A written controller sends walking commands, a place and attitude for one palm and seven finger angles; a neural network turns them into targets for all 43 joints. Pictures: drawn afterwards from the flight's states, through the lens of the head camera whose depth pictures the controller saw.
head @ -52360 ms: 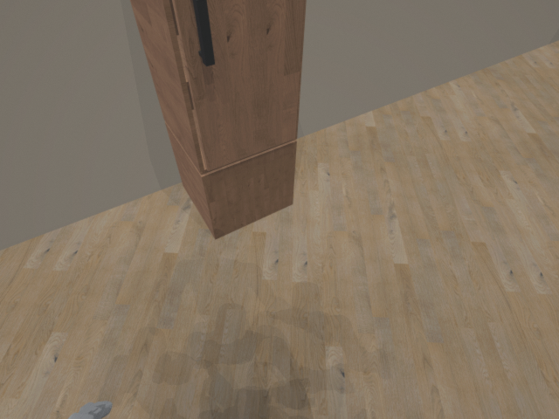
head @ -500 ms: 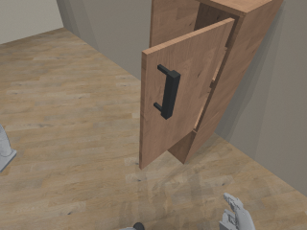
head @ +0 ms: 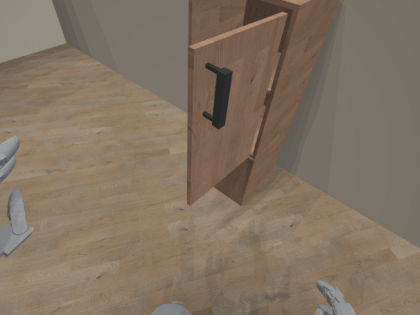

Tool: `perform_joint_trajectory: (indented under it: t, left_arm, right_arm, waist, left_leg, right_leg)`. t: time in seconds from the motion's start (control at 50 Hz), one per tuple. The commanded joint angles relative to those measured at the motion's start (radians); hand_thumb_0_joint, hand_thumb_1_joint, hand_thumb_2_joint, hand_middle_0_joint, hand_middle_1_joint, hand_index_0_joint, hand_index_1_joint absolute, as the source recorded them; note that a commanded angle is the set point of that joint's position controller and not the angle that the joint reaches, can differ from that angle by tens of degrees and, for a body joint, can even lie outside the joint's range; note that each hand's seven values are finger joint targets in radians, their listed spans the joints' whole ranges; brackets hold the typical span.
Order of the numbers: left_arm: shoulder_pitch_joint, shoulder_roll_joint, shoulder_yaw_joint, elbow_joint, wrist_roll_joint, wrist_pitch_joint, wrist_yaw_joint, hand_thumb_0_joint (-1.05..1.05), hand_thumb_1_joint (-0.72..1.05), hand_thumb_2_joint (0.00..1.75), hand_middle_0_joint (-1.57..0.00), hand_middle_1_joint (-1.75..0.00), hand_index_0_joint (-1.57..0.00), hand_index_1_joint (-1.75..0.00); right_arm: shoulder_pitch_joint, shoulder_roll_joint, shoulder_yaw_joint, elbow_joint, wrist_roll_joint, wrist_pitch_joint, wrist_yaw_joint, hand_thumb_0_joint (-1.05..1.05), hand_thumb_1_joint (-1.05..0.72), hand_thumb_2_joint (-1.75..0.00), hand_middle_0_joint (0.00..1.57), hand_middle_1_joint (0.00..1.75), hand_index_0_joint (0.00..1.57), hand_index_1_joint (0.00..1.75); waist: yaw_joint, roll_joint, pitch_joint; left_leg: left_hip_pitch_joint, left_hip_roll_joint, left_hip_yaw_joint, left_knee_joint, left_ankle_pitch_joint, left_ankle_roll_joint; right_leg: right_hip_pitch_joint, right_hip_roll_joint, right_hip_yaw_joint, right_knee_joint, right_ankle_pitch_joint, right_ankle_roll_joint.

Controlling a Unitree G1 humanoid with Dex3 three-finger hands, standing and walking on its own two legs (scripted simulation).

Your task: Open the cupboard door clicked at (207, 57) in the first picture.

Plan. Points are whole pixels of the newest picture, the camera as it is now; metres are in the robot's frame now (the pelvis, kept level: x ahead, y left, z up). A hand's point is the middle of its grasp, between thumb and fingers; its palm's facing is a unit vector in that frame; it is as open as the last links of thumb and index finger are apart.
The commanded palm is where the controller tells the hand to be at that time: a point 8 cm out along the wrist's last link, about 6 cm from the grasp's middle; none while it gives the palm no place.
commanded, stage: stop stepping back and stand still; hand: left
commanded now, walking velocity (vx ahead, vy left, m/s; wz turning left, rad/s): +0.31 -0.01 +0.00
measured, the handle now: (214, 96) +0.57 +0.03 +0.13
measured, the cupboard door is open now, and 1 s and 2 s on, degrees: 86 86 86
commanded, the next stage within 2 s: let the arm hang, fingers relaxed in 0.44 s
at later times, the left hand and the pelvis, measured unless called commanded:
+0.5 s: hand out of the picture +0.14 +0.29 +0.17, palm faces +0.50 -0.74 -0.46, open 7.4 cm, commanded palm +0.09 +0.32 +0.18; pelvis -0.04 +0.02 +0.00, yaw +2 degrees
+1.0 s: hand out of the picture +0.00 +0.21 -0.17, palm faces +0.16 -0.96 -0.22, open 7.0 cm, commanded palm none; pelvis -0.02 +0.02 +0.00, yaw +8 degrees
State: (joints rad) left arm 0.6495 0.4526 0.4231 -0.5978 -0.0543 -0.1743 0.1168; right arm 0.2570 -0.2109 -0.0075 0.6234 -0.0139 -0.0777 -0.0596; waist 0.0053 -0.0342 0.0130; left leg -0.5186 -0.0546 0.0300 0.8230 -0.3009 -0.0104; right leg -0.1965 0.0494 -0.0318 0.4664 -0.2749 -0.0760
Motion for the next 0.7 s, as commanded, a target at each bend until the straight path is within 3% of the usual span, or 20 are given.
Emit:
perform_joint_trajectory:
  t: [0.0,0.04,0.08,0.1,0.12,0.16,0.22,0.26,0.3,0.32,0.34,0.36,0.4,0.44,0.5,0.52,0.54,0.58,0.64,0.68]
  left_arm:
    - [-0.240,0.142,0.113,-0.033,0.017,-0.058,0.047,0.00,0.90,0.90,-0.20,-0.30,-0.20,-0.30]
    - [-0.325,0.116,0.063,-0.014,0.033,-0.062,0.052,0.00,0.90,0.90,-0.20,-0.30,-0.20,-0.30]
    - [-0.353,0.098,0.035,-0.045,0.030,-0.074,0.067,0.00,0.90,0.90,-0.20,-0.30,-0.20,-0.30]
    - [-0.351,0.099,0.037,-0.087,0.023,-0.083,0.069,0.00,0.90,0.90,-0.20,-0.30,-0.20,-0.30]
    - [-0.360,0.118,0.044,-0.127,0.034,-0.089,0.070,0.00,0.90,0.90,-0.20,-0.30,-0.20,-0.30]
    - [-0.271,0.170,0.114,-0.116,0.030,-0.099,0.045,0.00,0.90,0.90,-0.20,-0.30,-0.20,-0.30]
    - [-0.120,0.172,0.142,-0.221,0.034,-0.112,0.042,0.00,0.90,0.90,-0.20,-0.30,-0.20,-0.30]
    - [-0.042,0.146,0.134,-0.189,0.030,-0.104,0.047,0.00,0.90,0.90,-0.20,-0.30,-0.20,-0.30]
    - [-0.055,0.140,0.132,-0.123,0.033,-0.084,0.051,0.00,0.90,0.90,-0.20,-0.30,-0.20,-0.30]
    - [-0.045,0.138,0.129,-0.065,0.034,-0.071,0.047,0.00,0.90,0.90,-0.20,-0.30,-0.20,-0.30]
    - [-0.094,0.152,0.124,-0.050,0.026,-0.062,0.040,0.00,0.90,0.90,-0.20,-0.30,-0.20,-0.30]
    - [-0.185,0.188,0.155,-0.075,-0.002,-0.079,0.040,0.00,0.90,0.90,-0.20,-0.30,-0.20,-0.30]
    - [-0.223,0.146,0.140,0.001,0.008,-0.092,0.044,0.00,0.90,0.90,-0.20,-0.30,-0.20,-0.30]
    - [-0.249,0.110,0.083,-0.010,0.016,-0.085,0.035,0.00,0.90,0.90,-0.20,-0.30,-0.20,-0.30]
    - [-0.287,0.104,0.059,-0.040,0.024,-0.094,0.049,0.00,0.90,0.90,-0.20,-0.30,-0.20,-0.30]
    - [-0.265,-0.147,-0.305,0.713,0.111,0.090,-0.069,0.00,0.90,0.90,-0.20,-0.30,-0.20,-0.30]
    - [-0.200,-0.174,-0.284,0.733,0.096,0.177,-0.103,0.00,0.90,0.90,-0.20,-0.30,-0.20,-0.30]
    - [-0.281,-0.193,-0.311,0.720,0.096,0.197,-0.112,0.00,0.90,0.90,-0.20,-0.30,-0.20,-0.30]
    - [-0.394,-0.178,-0.336,0.931,0.085,0.181,-0.118,0.00,0.90,0.90,-0.20,-0.30,-0.20,-0.30]
    - [-0.304,-0.136,-0.340,1.117,0.082,0.177,-0.112,0.00,0.90,0.90,-0.20,-0.30,-0.20,-0.30]
  right_arm:
    - [-0.106,-0.124,-0.053,-0.122,0.003,-0.066,-0.036,0.00,-0.90,-0.90,0.20,0.30,0.20,0.30]
    - [-0.137,-0.123,-0.046,-0.113,0.004,-0.087,-0.055,0.00,-0.90,-0.90,0.20,0.30,0.20,0.30]
    - [-0.100,-0.131,-0.038,-0.107,0.004,-0.109,-0.066,0.00,-0.90,-0.90,0.20,0.30,0.20,0.30]
    - [-0.097,-0.161,-0.046,-0.121,0.001,-0.116,-0.064,0.00,-0.90,-0.90,0.20,0.30,0.20,0.30]
    - [-0.105,-0.152,-0.044,-0.144,0.009,-0.121,-0.054,0.00,-0.90,-0.90,0.20,0.30,0.20,0.30]
    - [-0.128,-0.122,-0.053,-0.129,0.004,-0.126,-0.017,0.00,-0.90,-0.90,0.20,0.30,0.20,0.30]
    - [-0.147,-0.113,-0.051,-0.133,0.007,-0.130,0.008,0.00,-0.90,-0.90,0.20,0.30,0.20,0.30]
    - [-0.130,-0.110,-0.047,-0.139,-0.002,-0.110,0.002,0.00,-0.90,-0.90,0.20,0.30,0.20,0.30]
    - [-0.128,-0.110,-0.050,-0.143,0.001,-0.088,-0.008,0.00,-0.90,-0.90,0.20,0.30,0.20,0.30]
    - [-0.120,-0.099,-0.046,-0.140,0.005,-0.080,-0.012,0.00,-0.90,-0.90,0.20,0.30,0.20,0.30]
    - [-0.120,-0.087,-0.052,-0.145,0.014,-0.064,-0.012,0.00,-0.90,-0.90,0.20,0.30,0.20,0.30]
    - [-0.118,-0.108,-0.058,-0.139,0.012,-0.073,-0.019,0.00,-0.90,-0.90,0.20,0.30,0.20,0.30]
    - [-0.076,-0.094,-0.051,-0.093,0.010,-0.101,-0.016,0.00,-0.90,-0.90,0.20,0.30,0.20,0.30]
    - [-0.128,-0.102,-0.044,-0.103,0.012,-0.097,-0.028,0.00,-0.90,-0.90,0.20,0.30,0.20,0.30]
    - [-0.140,-0.093,-0.024,-0.099,0.003,-0.113,-0.044,0.00,-0.90,-0.90,0.20,0.30,0.20,0.30]
    - [-0.027,-0.188,-0.075,0.144,-0.009,-0.132,0.074,0.00,-0.90,-0.90,0.20,0.30,0.20,0.30]
    - [0.031,-0.223,-0.078,0.102,-0.002,-0.016,0.073,0.00,-0.90,-0.90,0.20,0.30,0.20,0.30]
    - [-0.033,-0.247,-0.083,0.018,-0.039,0.012,0.048,0.00,-0.90,-0.90,0.20,0.30,0.20,0.30]
    - [-0.059,-0.202,-0.057,0.045,-0.054,0.024,0.044,0.00,-0.90,-0.90,0.20,0.30,0.20,0.30]
    - [-0.117,-0.176,-0.045,0.078,-0.033,0.052,0.043,0.00,-0.90,-0.90,0.20,0.30,0.20,0.30]
  waist:
    - [-0.041,-0.073,0.019]
    - [-0.028,-0.063,0.032]
    - [-0.040,0.107,-0.010]
    - [-0.037,0.317,0.001]
    - [-0.032,0.411,0.024]
    - [-0.025,0.250,0.039]
    - [0.006,0.264,0.001]
    - [-0.001,0.328,-0.042]
    - [0.011,0.246,-0.054]
    - [0.010,0.104,-0.015]
    - [0.000,-0.151,-0.004]
    - [-0.012,-0.163,0.008]
    - [-0.033,-0.074,-0.052]
    - [-0.025,-0.069,0.047]
    - [-0.018,-0.062,0.014]
    - [-0.126,0.111,0.002]
    - [-0.065,0.318,-0.002]
    - [-0.040,0.064,0.014]
    - [-0.016,0.053,-0.131]
    - [0.045,0.057,-0.165]
  left_leg:
    - [0.113,0.120,-0.039,0.159,-0.070,0.024]
    - [0.220,0.123,0.013,-0.109,-0.127,0.047]
    - [0.336,0.081,0.036,-0.392,-0.116,0.056]
    - [0.385,0.226,-0.268,-0.550,-0.256,0.122]
    - [0.377,0.387,-0.538,-0.644,-0.315,0.195]
    - [0.113,0.387,-0.587,-0.740,-0.510,0.232]
    - [0.058,0.285,-0.303,-0.700,-0.385,0.162]
    - [0.001,0.266,-0.223,-0.672,-0.377,0.132]
    - [-0.089,0.213,-0.145,-0.505,-0.373,0.088]
    - [-0.114,0.140,-0.070,-0.283,-0.286,0.065]
    - [-0.174,0.056,-0.001,0.037,-0.178,0.033]
    - [-0.178,0.059,-0.020,0.245,-0.119,0.015]
    - [-0.050,0.104,-0.068,0.261,-0.087,0.010]
    - [0.086,0.121,-0.031,0.061,-0.049,0.018]
    - [0.311,0.078,0.039,-0.276,0.025,0.037]
    - [0.402,0.203,-0.118,-0.257,0.283,0.064]
    - [0.272,0.335,-0.385,-0.401,0.383,0.173]
    - [0.105,0.439,-0.564,-0.451,0.256,0.306]
    - [0.216,0.312,-0.386,-0.376,0.518,0.225]
    - [0.113,0.186,-0.206,-0.297,0.329,0.112]
  right_leg:
    - [-0.302,-0.313,0.267,-0.297,-0.508,-0.082]
    - [-0.260,-0.290,0.188,-0.222,-0.498,-0.075]
    - [-0.176,-0.181,0.072,0.021,-0.361,-0.031]
    - [-0.276,-0.073,0.011,0.259,-0.305,0.034]
    - [-0.371,-0.013,-0.040,0.482,-0.286,0.075]
    - [-0.286,-0.049,0.053,0.680,-0.206,0.070]
    - [-0.109,-0.052,-0.027,0.430,-0.124,0.061]
    - [0.084,-0.009,-0.081,0.250,-0.211,0.049]
    - [0.258,0.007,-0.074,0.058,-0.248,0.029]
    - [0.227,-0.066,0.046,-0.101,-0.246,-0.002]
    - [0.168,-0.268,0.416,-0.256,-0.327,-0.092]
    - [0.091,-0.389,0.540,-0.300,-0.154,-0.150]
    - [-0.017,-0.364,0.431,-0.267,-0.259,-0.133]
    - [-0.147,-0.315,0.297,-0.246,-0.210,-0.098]
    - [-0.136,-0.231,0.142,-0.162,-0.156,-0.035]
    - [-0.360,-0.234,-0.064,0.187,-0.028,0.020]
    - [-0.367,-0.078,-0.059,0.435,-0.202,0.094]
    - [-0.385,-0.090,0.093,0.681,-0.417,0.101]
    - [-0.251,-0.080,0.072,0.497,-0.315,0.108]
    - [0.042,-0.057,0.051,0.138,-0.070,0.103]
